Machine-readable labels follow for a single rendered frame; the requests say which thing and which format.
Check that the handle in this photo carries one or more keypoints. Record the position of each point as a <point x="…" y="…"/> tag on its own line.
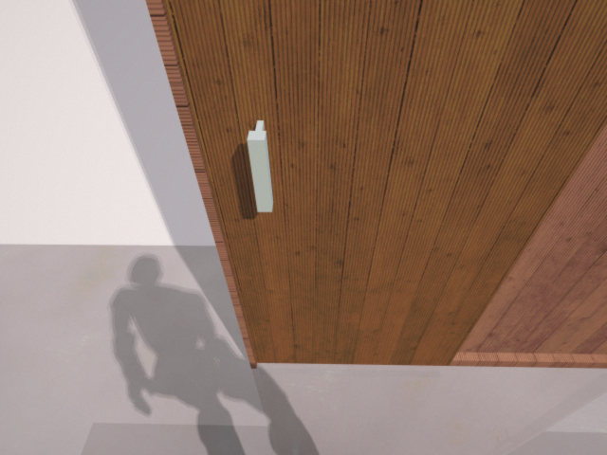
<point x="259" y="163"/>

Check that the wardrobe door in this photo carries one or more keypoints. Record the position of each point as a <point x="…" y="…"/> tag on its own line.
<point x="415" y="147"/>
<point x="554" y="299"/>

